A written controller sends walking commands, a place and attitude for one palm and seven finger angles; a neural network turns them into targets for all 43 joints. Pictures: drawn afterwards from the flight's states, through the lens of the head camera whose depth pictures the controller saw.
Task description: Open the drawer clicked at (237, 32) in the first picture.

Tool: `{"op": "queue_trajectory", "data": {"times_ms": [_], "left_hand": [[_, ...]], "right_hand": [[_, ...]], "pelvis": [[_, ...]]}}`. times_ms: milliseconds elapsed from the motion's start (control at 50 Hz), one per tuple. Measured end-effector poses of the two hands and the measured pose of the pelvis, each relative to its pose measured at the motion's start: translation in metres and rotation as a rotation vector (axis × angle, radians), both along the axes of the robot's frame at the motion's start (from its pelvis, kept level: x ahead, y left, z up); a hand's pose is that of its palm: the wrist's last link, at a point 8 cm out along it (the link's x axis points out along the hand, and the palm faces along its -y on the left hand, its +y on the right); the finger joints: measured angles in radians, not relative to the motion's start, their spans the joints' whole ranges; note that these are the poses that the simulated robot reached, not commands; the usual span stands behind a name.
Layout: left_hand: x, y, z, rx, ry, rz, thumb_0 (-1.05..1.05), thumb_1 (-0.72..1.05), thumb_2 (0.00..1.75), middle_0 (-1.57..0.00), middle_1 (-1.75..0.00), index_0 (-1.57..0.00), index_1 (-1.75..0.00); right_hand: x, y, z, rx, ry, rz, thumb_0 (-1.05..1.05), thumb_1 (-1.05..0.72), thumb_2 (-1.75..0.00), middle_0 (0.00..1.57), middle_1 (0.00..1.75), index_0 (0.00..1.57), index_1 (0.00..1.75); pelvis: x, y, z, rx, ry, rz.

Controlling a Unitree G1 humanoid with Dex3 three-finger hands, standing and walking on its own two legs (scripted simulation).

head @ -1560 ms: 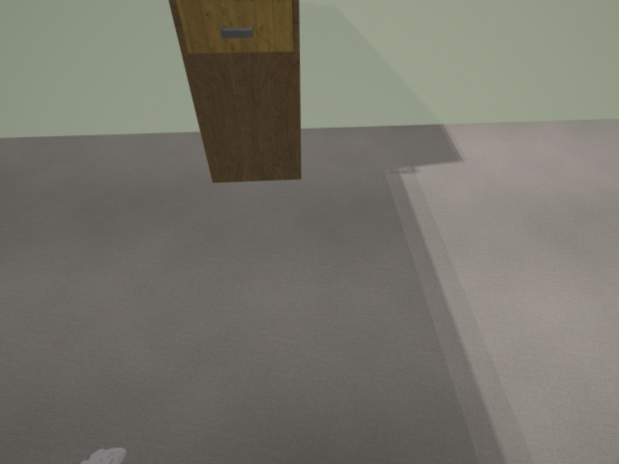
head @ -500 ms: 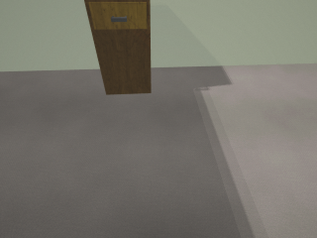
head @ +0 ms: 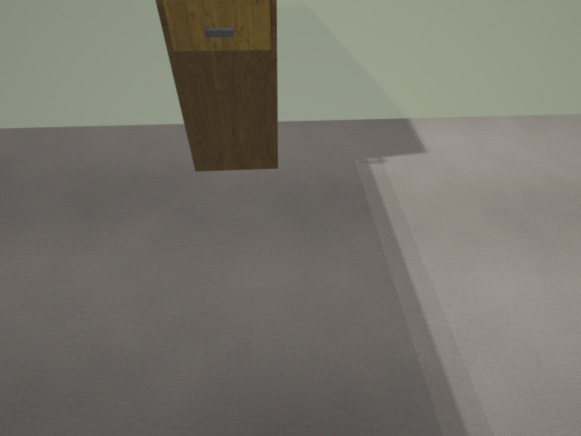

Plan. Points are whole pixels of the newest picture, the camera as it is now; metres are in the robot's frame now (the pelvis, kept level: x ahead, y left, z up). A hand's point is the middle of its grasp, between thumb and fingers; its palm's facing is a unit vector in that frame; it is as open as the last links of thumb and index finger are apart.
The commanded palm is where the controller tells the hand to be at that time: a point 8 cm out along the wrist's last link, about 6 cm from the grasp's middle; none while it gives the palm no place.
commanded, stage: walk to a spot facing it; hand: left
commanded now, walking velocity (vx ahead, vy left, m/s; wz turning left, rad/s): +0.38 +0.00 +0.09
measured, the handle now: (219, 30) +1.49 +0.37 -0.05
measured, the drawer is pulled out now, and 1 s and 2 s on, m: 0.00 0.00 0.00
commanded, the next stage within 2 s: take the last steps up to it in 1.56 s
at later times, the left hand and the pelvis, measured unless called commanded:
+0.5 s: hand out of the picture +0.13 +0.19 -0.19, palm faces +0.00 -0.99 -0.15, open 7.4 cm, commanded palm none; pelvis +0.12 +0.02 -0.01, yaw +0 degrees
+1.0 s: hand (208, 356) +0.29 +0.18 -0.20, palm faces +0.15 -0.98 -0.14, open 7.3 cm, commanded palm none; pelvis +0.32 +0.00 -0.02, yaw +5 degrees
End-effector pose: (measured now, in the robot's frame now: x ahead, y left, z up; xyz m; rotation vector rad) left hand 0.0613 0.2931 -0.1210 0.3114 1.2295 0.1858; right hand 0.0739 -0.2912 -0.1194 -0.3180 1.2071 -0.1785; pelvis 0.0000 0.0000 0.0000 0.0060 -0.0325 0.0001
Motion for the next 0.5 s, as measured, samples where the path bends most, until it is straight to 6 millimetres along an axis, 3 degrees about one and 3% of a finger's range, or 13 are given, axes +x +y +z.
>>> {"op": "queue_trajectory", "data": {"times_ms": [140,280,340,420,500], "left_hand": [[-0.01,-0.014,-0.013,-0.043,0.036,0.027,0.01,0.91,0.9,-0.2,-0.3,-0.2,-0.3],[-0.039,-0.034,-0.043,-0.15,0.144,0.11,0.0,0.91,0.9,-0.2,-0.3,-0.2,-0.3],[-0.042,-0.038,-0.049,-0.175,0.229,0.108,0.01,0.91,0.9,-0.2,-0.3,-0.2,-0.3],[-0.005,-0.043,-0.044,-0.186,0.236,0.085,0.01,0.91,0.9,-0.2,-0.3,-0.2,-0.3],[0.066,-0.05,-0.037,-0.186,0.137,0.059,0.01,0.92,0.9,-0.2,-0.3,-0.2,-0.3]], "right_hand": [[-0.009,0.017,-0.012,0.035,0.044,-0.006,0.0,-0.9,-0.9,0.2,0.3,0.2,0.3],[-0.025,0.057,-0.029,0.085,0.146,-0.042,0.0,-0.91,-0.9,0.2,0.3,0.2,0.3],[-0.031,0.076,-0.032,0.105,0.154,-0.091,0.0,-0.91,-0.9,0.2,0.3,0.2,0.3],[-0.057,0.1,-0.027,0.141,0.24,-0.164,0.0,-0.91,-0.9,0.2,0.3,0.2,0.3],[-0.081,0.115,-0.018,0.183,0.391,-0.216,0.0,-0.9,-0.9,0.2,0.3,0.2,0.3]], "pelvis": [[0.014,0.002,-0.005,-0.003,0.012,0.0],[0.048,0.017,-0.016,-0.021,0.018,0.018],[0.066,0.023,-0.019,-0.005,0.018,-0.008],[0.089,0.022,-0.013,-0.007,0.018,-0.005],[0.115,0.015,-0.01,-0.006,0.029,0.004]]}}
